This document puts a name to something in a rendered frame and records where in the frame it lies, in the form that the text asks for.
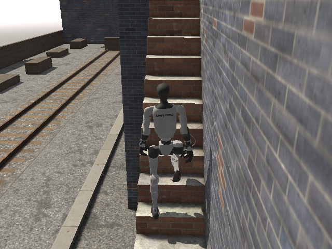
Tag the stairs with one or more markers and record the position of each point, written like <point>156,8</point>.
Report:
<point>173,57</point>

